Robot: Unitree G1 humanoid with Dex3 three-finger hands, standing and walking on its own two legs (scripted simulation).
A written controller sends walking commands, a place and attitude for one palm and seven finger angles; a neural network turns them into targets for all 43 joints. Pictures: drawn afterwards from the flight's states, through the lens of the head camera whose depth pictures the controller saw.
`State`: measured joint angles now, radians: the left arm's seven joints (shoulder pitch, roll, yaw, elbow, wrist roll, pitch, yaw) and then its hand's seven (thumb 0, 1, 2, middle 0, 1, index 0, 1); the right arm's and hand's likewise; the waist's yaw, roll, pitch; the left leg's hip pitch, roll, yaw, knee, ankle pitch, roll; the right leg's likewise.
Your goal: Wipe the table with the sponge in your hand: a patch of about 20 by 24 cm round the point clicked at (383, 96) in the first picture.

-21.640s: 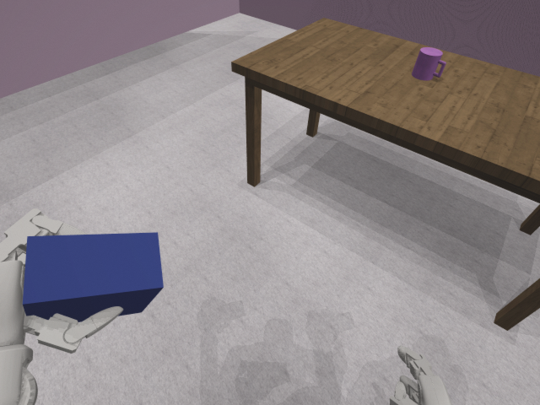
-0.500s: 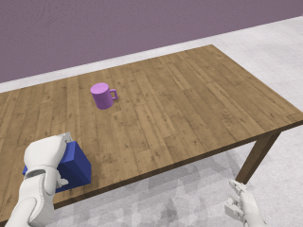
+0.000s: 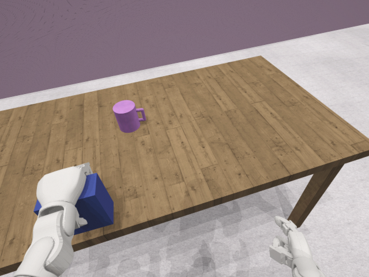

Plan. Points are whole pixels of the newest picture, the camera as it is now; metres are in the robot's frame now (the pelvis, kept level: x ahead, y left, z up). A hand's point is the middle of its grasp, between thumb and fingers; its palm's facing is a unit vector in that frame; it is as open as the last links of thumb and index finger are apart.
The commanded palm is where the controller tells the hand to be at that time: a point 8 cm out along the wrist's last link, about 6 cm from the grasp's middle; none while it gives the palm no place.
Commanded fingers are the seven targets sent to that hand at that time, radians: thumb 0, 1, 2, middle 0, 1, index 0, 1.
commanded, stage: move the sponge above the wiping area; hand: left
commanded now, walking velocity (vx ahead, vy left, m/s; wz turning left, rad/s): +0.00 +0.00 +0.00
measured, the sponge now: (82, 210) +0.23 +0.29 +0.00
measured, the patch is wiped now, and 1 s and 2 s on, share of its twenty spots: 0.00 0.00 0.00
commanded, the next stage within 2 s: lower the sponge onto the table in 1.16 s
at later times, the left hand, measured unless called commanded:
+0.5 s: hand (76, 197) +0.25 +0.31 +0.03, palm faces -0.07 -0.08 -0.99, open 10.4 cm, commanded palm +0.23 +0.30 +0.10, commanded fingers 0.00 0.10 1.30 -1.20 -1.60 -1.20 -1.60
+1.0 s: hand (80, 195) +0.26 +0.30 +0.03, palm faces -0.05 -0.08 -1.00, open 10.3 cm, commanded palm +0.23 +0.29 +0.10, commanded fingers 0.00 0.10 1.30 -1.20 -1.60 -1.20 -1.60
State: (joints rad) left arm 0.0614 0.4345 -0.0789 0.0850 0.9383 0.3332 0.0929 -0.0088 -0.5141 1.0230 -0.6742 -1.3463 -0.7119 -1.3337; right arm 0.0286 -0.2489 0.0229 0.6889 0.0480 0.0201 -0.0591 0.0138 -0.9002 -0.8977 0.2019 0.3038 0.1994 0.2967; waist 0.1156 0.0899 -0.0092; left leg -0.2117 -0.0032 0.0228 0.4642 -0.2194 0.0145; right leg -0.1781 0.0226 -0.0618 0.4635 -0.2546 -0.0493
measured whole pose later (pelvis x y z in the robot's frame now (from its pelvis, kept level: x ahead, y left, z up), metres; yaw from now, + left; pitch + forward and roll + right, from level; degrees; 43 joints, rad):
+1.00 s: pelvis +0.01 +0.01 +0.00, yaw +0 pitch +0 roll +0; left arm 0.01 0.41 -0.08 0.21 0.94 0.31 0.14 -0.01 -0.51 1.02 -0.67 -1.34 -0.71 -1.33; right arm 0.07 -0.25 0.00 0.69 0.06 0.02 -0.05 0.01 -0.90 -0.90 0.20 0.30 0.20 0.30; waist 0.09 0.09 -0.04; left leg -0.26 -0.01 0.02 0.50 -0.24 0.02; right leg -0.22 0.02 -0.06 0.48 -0.27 -0.04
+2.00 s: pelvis +0.00 +0.00 +0.00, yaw +0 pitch +0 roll +0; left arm 0.03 0.39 -0.07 0.25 0.96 0.28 0.18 -0.01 -0.51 1.03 -0.67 -1.34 -0.72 -1.33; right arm 0.07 -0.25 -0.01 0.71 0.06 0.03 -0.05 0.01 -0.90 -0.90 0.20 0.30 0.20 0.30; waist 0.10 0.08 -0.04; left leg -0.27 0.00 0.02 0.51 -0.24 0.02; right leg -0.24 0.03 -0.05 0.50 -0.26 -0.05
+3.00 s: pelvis -0.01 +0.00 -0.01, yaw +0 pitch +3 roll +0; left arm -0.08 0.38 -0.07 0.45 0.99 0.26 0.26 -0.01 -0.52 1.03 -0.67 -1.34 -0.72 -1.33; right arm 0.10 -0.25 -0.02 0.71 0.07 0.06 -0.05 0.01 -0.90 -0.90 0.20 0.30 0.20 0.30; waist 0.08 0.06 -0.08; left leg -0.40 0.00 0.01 0.60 -0.27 0.02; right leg -0.35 0.03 -0.07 0.58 -0.30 -0.05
